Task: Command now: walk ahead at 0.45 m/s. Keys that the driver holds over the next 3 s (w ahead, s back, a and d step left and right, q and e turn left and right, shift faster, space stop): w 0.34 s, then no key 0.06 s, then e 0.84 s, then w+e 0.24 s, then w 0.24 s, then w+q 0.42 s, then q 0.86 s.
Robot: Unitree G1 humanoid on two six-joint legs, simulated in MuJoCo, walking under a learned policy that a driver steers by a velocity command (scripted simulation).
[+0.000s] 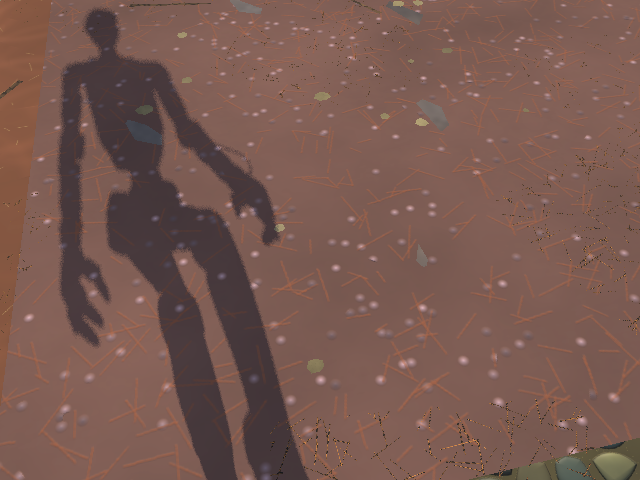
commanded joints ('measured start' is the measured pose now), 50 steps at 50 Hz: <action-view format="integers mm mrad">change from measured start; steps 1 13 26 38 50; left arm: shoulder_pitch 44 -115 -432 -323 -276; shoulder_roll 140 77 61 152 238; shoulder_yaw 19 36 19 72 110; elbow -15 -108 -213 -234 -285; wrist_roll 1 17 -4 -10 2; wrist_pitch -11 22 43 76 109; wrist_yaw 5 -27 -23 3 -2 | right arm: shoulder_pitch -159 188 390 276 97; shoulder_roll -23 -33 -62 -56 -84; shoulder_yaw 8 -16 7 -29 -34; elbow -108 29 97 -41 -153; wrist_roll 7 14 8 -12 11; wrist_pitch -10 -58 -65 27 67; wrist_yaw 0 -34 -62 -76 -86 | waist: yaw -4 -28 -73 -79 -19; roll -154 15 69 -36 -130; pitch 136 35 35 -45 -68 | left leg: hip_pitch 25 390 545 110 67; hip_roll -42 190 130 -6 -45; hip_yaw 63 -310 22 -102 -138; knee -131 -626 -496 423 112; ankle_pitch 26 -30 736 -256 -219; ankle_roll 21 181 96 -52 -83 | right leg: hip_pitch -113 -598 -566 -377 -332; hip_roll -227 -136 -41 -222 -165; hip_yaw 98 80 -61 307 483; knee -30 995 465 102 48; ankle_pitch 581 33 316 569 -5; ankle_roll -125 -33 -17 -249 -171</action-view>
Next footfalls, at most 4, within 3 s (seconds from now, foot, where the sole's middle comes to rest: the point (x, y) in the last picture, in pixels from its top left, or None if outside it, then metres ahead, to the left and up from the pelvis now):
0.12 left None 0.23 0.10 -0.78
0.62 right None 0.48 -0.05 -0.78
1.18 left None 0.46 0.14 -0.78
1.72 right None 0.48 -0.16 -0.78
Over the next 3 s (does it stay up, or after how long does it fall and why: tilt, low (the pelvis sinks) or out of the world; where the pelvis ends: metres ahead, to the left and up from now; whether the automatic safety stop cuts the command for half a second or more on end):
stays up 0.80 -0.31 0.00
